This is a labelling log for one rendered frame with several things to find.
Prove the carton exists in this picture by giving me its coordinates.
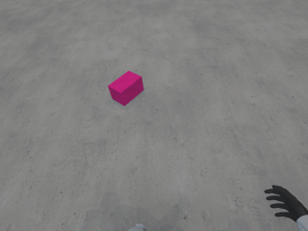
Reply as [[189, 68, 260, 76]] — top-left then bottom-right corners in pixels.
[[108, 71, 144, 106]]

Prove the right robot forearm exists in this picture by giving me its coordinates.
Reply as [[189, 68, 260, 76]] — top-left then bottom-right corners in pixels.
[[296, 215, 308, 231]]

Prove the robot right hand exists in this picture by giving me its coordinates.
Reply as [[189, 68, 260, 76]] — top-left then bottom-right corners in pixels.
[[264, 185, 308, 222]]

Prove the robot left shin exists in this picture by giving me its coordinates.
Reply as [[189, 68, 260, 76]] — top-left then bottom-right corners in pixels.
[[135, 224, 145, 228]]

